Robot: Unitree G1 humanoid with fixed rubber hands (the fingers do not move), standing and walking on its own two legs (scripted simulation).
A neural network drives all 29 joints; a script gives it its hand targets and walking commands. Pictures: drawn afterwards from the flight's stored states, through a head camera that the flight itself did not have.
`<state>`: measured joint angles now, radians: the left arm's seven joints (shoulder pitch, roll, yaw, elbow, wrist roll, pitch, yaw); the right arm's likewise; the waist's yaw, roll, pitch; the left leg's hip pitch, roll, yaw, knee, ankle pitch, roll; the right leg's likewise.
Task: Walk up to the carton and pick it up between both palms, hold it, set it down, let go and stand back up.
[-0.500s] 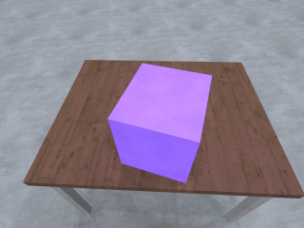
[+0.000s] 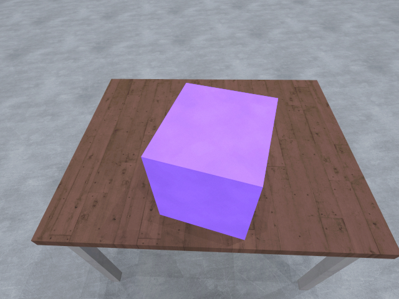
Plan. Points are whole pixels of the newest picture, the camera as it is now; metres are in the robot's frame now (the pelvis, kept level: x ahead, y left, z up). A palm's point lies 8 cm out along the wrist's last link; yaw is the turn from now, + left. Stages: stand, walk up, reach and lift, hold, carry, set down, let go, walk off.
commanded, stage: stand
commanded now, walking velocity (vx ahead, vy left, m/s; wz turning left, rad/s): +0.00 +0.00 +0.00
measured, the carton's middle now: (215, 160) +0.45 -0.03 -0.03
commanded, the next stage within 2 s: none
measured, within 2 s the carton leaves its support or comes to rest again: neither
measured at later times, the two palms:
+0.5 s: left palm out of the picture +0.00 +0.24 -0.14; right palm out of the picture -0.01 -0.24 -0.14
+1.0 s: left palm out of the picture -0.01 +0.24 -0.14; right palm out of the picture -0.01 -0.23 -0.14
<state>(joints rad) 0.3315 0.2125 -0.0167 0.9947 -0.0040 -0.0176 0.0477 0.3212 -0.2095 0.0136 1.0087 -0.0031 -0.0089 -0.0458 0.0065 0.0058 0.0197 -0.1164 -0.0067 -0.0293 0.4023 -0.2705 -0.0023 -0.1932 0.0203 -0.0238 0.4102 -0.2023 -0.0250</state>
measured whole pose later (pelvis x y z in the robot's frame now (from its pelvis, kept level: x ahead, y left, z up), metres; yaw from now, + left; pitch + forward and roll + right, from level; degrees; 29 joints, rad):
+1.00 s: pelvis +0.00 +0.00 +0.00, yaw -1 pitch -1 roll +0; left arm 0.33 0.19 -0.01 1.04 0.00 -0.02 0.05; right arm 0.33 -0.19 0.01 1.05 0.00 -0.01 -0.05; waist 0.00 -0.01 0.01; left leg -0.11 -0.01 -0.02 0.39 -0.26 0.00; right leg -0.20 0.02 -0.01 0.40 -0.19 -0.02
